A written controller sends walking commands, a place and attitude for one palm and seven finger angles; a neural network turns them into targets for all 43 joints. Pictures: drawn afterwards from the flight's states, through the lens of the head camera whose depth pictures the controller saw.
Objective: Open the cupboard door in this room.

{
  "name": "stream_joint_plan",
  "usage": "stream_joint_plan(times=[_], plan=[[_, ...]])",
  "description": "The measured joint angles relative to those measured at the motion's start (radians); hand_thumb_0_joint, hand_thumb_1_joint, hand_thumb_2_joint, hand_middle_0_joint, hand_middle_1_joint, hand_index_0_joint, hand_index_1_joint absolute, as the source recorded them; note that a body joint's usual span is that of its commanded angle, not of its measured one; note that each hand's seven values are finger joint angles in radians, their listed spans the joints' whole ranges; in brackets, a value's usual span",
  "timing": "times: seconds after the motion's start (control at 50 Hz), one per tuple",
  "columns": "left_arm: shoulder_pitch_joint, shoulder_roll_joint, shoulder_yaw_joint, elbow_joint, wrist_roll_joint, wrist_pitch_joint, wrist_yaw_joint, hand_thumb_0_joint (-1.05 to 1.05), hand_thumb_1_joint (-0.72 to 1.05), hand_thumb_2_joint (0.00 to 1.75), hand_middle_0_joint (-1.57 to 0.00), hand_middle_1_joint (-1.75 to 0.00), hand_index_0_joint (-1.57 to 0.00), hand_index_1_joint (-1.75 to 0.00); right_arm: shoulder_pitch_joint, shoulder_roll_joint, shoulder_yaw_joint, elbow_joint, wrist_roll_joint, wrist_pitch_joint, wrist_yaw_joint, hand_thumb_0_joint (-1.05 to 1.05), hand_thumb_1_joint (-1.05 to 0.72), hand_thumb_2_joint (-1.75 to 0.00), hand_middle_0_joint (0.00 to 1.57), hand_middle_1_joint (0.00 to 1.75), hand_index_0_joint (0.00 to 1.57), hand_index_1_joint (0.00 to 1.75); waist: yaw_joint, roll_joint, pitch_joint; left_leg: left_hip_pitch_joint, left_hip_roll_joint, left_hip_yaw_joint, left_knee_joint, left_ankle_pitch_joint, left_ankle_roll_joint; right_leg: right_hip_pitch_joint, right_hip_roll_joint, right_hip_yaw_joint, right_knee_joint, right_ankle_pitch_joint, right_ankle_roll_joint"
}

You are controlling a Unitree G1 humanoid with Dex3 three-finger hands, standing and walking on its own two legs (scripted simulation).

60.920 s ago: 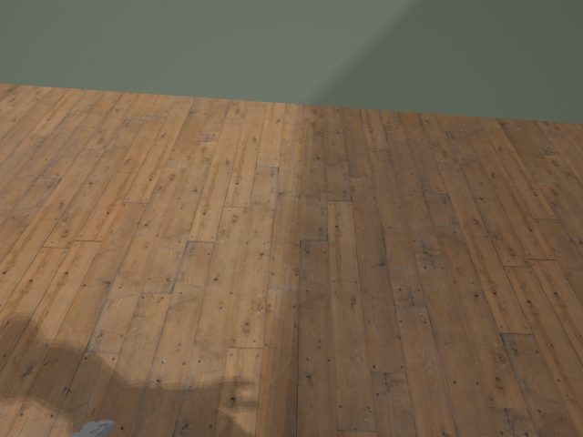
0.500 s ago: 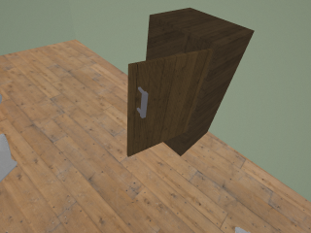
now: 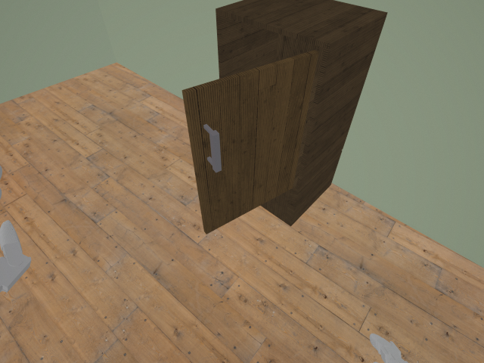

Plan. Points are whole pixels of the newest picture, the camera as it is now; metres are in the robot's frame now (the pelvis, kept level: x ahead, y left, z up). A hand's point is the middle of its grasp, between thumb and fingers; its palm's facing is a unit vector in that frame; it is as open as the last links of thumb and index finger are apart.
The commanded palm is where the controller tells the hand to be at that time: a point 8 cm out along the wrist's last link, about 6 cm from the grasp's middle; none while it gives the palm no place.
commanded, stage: stop stepping back and stand still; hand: left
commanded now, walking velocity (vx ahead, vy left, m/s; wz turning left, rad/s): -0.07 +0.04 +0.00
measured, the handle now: (212, 148) +0.66 +0.12 -0.04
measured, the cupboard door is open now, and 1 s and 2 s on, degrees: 76 76 76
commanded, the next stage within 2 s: let the arm hang, fingers relaxed in 0.68 s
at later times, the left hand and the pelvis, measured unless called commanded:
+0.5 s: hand (36, 242) +0.23 +0.28 +0.15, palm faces +0.36 -0.79 -0.50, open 7.4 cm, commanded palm +0.17 +0.32 +0.18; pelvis +0.02 +0.02 +0.01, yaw -1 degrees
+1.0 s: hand out of the picture +0.14 +0.25 -0.12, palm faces -0.03 -0.95 -0.32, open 7.4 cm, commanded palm none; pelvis +0.01 +0.04 +0.00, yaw +0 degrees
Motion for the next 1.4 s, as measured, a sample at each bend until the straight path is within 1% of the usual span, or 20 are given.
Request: stream_joint_plan(times=[0.04, 0.08, 0.14, 0.26, 0.44, 0.58, 0.78, 0.8, 0.82, 0.86, 0.9, 0.94, 0.98, 1.02, 1.06, 1.08, 1.1, 1.2, 1.28, 1.4], plan=[[0.008, -0.016, -0.023, -0.017, 0.001, 0.005, 0.001, 0.01, 0.89, 0.89, -0.21, -0.30, -0.21, -0.31, -0.002, -0.023, -0.010, -0.017, 0.000, -0.013, -0.004, 0.02, -0.90, -0.90, 0.20, 0.30, 0.20, 0.30, 0.003, 0.023, 0.011, 0.065, 0.010, -0.019, -0.142, 0.055, 0.005, 0.007, 0.016, -0.012, 0.005, -0.008, 0.006], [0.003, -0.016, -0.039, -0.026, 0.004, 0.007, -0.001, 0.02, 0.89, 0.89, -0.21, -0.30, -0.21, -0.31, -0.022, -0.022, -0.019, -0.016, 0.003, -0.012, -0.008, 0.02, -0.91, -0.90, 0.20, 0.30, 0.20, 0.30, 0.014, 0.008, 0.032, 0.082, 0.005, -0.014, -0.155, 0.082, -0.020, 0.019, 0.009, -0.005, 0.008, -0.014, 0.014], [0.010, -0.002, -0.039, -0.037, 0.007, 0.011, -0.004, 0.02, 0.89, 0.89, -0.21, -0.30, -0.22, -0.31, -0.045, -0.017, -0.016, -0.035, 0.004, -0.013, -0.008, 0.02, -0.91, -0.90, 0.20, 0.30, 0.20, 0.30, 0.022, -0.004, 0.039, 0.098, 0.002, 0.001, -0.180, 0.082, -0.030, 0.030, 0.007, 0.010, -0.017, -0.002, 0.018], [0.007, 0.026, -0.026, -0.035, -0.002, 0.015, -0.003, 0.02, 0.89, 0.89, -0.21, -0.30, -0.22, -0.31, -0.083, 0.002, -0.005, -0.072, 0.009, -0.018, 0.002, 0.02, -0.91, -0.90, 0.20, 0.30, 0.20, 0.30, 0.014, 0.009, 0.040, 0.102, 0.004, 0.009, -0.202, 0.084, -0.024, 0.040, 0.013, 0.018, -0.060, 0.017, 0.021], [0.031, 0.024, -0.044, -0.031, -0.014, 0.044, -0.013, 0.02, 0.89, 0.89, -0.21, -0.30, -0.22, -0.31, -0.084, 0.024, 0.017, -0.085, 0.007, 0.008, 0.005, 0.02, -0.90, -0.90, 0.20, 0.30, 0.20, 0.30, 0.011, 0.022, 0.033, 0.116, -0.006, 0.020, -0.234, 0.087, -0.013, 0.053, 0.006, 0.030, -0.096, 0.028, 0.036], [0.034, 0.021, -0.044, -0.037, -0.017, 0.057, -0.011, 0.02, 0.89, 0.89, -0.21, -0.30, -0.22, -0.31, -0.068, 0.020, 0.017, -0.076, 0.006, 0.023, 0.001, 0.02, -0.90, -0.90, 0.20, 0.30, 0.20, 0.30, 0.014, 0.019, 0.039, 0.120, -0.013, 0.021, -0.249, 0.091, -0.005, 0.060, 0.001, 0.031, -0.116, 0.036, 0.044], [0.041, 0.023, -0.044, -0.037, -0.018, 0.056, -0.007, 0.02, 0.89, 0.89, -0.21, -0.30, -0.22, -0.31, -0.068, 0.007, 0.005, -0.077, 0.006, 0.028, -0.004, 0.02, -0.90, -0.90, 0.20, 0.30, 0.20, 0.30, 0.006, 0.017, 0.037, 0.122, -0.019, 0.026, -0.260, 0.095, 0.005, 0.066, -0.004, 0.036, -0.138, 0.050, 0.055], [0.014, 0.030, -0.068, 0.018, -0.006, 0.030, -0.016, 0.02, 0.89, 0.89, -0.21, -0.30, -0.21, -0.31, -0.072, -0.001, -0.004, -0.054, 0.010, 0.002, 0.014, 0.02, -0.90, -0.90, 0.20, 0.30, 0.20, 0.30, 0.005, 0.023, 0.028, 0.105, -0.022, 0.022, -0.248, 0.094, 0.006, 0.049, -0.008, 0.032, -0.121, 0.046, 0.057], [-0.040, 0.037, -0.110, 0.114, 0.009, 0.033, -0.041, 0.01, 0.89, 0.90, -0.21, -0.30, -0.21, -0.31, -0.080, -0.018, -0.010, -0.026, 0.012, -0.005, 0.036, 0.02, -0.90, -0.90, 0.20, 0.30, 0.20, 0.30, 0.009, 0.032, 0.019, 0.084, -0.029, 0.017, -0.230, 0.091, 0.010, 0.025, -0.018, 0.026, -0.091, 0.034, 0.058], [-0.159, 0.023, -0.203, 0.359, 0.033, 0.100, -0.090, 0.01, 0.89, 0.90, -0.20, -0.30, -0.21, -0.30, -0.107, -0.058, -0.009, 0.031, 0.007, 0.032, 0.068, 0.01, -0.90, -0.90, 0.20, 0.30, 0.20, 0.30, 0.014, 0.052, 0.001, 0.049, -0.046, 0.010, -0.197, 0.083, 0.020, -0.018, -0.038, 0.019, -0.028, 0.005, 0.061], [-0.250, -0.015, -0.279, 0.623, 0.047, 0.175, -0.119, 0.01, 0.90, 0.90, -0.20, -0.30, -0.20, -0.30, -0.136, -0.079, -0.003, 0.082, -0.003, 0.074, 0.082, 0.01, -0.90, -0.90, 0.20, 0.30, 0.20, 0.30, 0.008, 0.067, -0.003, 0.032, -0.055, 0.010, -0.172, 0.075, 0.026, -0.041, -0.050, 0.019, 0.013, -0.013, 0.065], [-0.299, -0.059, -0.339, 0.858, 0.055, 0.227, -0.136, 0.01, 0.90, 0.90, -0.20, -0.30, -0.20, -0.30, -0.151, -0.079, 0.001, 0.124, -0.010, 0.103, 0.087, 0.01, -0.91, -0.90, 0.20, 0.30, 0.20, 0.30, -0.002, 0.066, 0.002, 0.035, -0.055, 0.013, -0.164, 0.071, 0.024, -0.042, -0.051, 0.023, 0.026, -0.019, 0.062], [-0.316, -0.106, -0.389, 1.046, 0.057, 0.257, -0.146, 0.01, 0.91, 0.90, -0.20, -0.30, -0.20, -0.30, -0.149, -0.065, 0.005, 0.160, -0.015, 0.123, 0.089, 0.01, -0.91, -0.90, 0.20, 0.30, 0.20, 0.30, -0.014, 0.050, 0.015, 0.048, -0.053, 0.015, -0.171, 0.073, 0.020, -0.032, -0.048, 0.025, 0.023, -0.019, 0.057], [-0.315, -0.156, -0.428, 1.190, 0.054, 0.271, -0.151, 0.01, 0.91, 0.89, -0.20, -0.30, -0.20, -0.30, -0.135, -0.047, 0.011, 0.197, -0.020, 0.138, 0.087, 0.01, -0.91, -0.90, 0.20, 0.30, 0.20, 0.30, -0.021, 0.028, 0.034, 0.067, -0.049, 0.016, -0.188, 0.081, 0.015, -0.014, -0.043, 0.026, 0.006, -0.011, 0.054], [-0.303, -0.204, -0.457, 1.301, 0.049, 0.272, -0.154, 0.01, 0.91, 0.89, -0.20, -0.30, -0.20, -0.30, -0.114, -0.028, 0.018, 0.241, -0.021, 0.148, 0.082, 0.01, -0.91, -0.90, 0.20, 0.30, 0.20, 0.30, -0.021, 0.008, 0.052, 0.085, -0.045, 0.014, -0.211, 0.092, 0.010, 0.005, -0.037, 0.024, -0.020, 0.001, 0.051], [-0.298, -0.215, -0.438, 1.340, 0.042, 0.265, -0.133, 0.01, 0.94, 0.89, -0.20, -0.30, -0.21, -0.30, -0.100, -0.015, 0.019, 0.265, -0.020, 0.151, 0.079, 0.01, -0.91, -0.90, 0.20, 0.30, 0.20, 0.30, -0.017, -0.001, 0.060, 0.091, -0.042, 0.010, -0.221, 0.098, 0.008, 0.015, -0.033, 0.020, -0.035, 0.008, 0.049], [-0.295, -0.210, -0.430, 1.372, 0.040, 0.259, -0.125, 0.00, 0.98, 0.89, -0.21, -0.30, -0.21, -0.30, -0.085, -0.003, 0.022, 0.288, -0.019, 0.155, 0.076, 0.01, -0.91, -0.90, 0.20, 0.30, 0.20, 0.30, -0.010, -0.009, 0.068, 0.097, -0.039, 0.005, -0.230, 0.104, 0.005, 0.024, -0.029, 0.015, -0.050, 0.015, 0.046], [-0.265, -0.188, -0.430, 1.493, 0.037, 0.241, -0.135, 0.00, 0.99, 0.89, -0.21, -0.30, -0.21, -0.30, -0.025, 0.041, 0.021, 0.388, -0.017, 0.171, 0.067, 0.01, -0.91, -0.90, 0.20, 0.30, 0.20, 0.30, 0.008, -0.005, 0.093, 0.115, -0.030, -0.011, -0.262, 0.124, -0.004, 0.059, -0.015, -0.001, -0.109, 0.044, 0.037], [-0.239, -0.188, -0.429, 1.553, 0.034, 0.236, -0.131, 0.00, 0.96, 0.89, -0.21, -0.30, -0.21, -0.30, 0.006, 0.063, 0.017, 0.433, -0.014, 0.173, 0.061, 0.01, -0.91, -0.90, 0.20, 0.30, 0.20, 0.30, 0.008, 0.012, 0.098, 0.125, -0.029, -0.014, -0.273, 0.128, -0.005, 0.073, -0.012, -0.003, -0.126, 0.051, 0.036], [-0.230, -0.209, -0.428, 1.587, 0.032, 0.233, -0.124, 0.01, 0.93, 0.89, -0.20, -0.30, -0.20, -0.30, 0.026, 0.087, 0.013, 0.456, -0.013, 0.169, 0.055, 0.01, -0.91, -0.90, 0.20, 0.30, 0.20, 0.30, 0.002, 0.031, 0.090, 0.135, -0.028, -0.009, -0.277, 0.129, -0.005, 0.079, -0.011, 0.001, -0.126, 0.050, 0.035]])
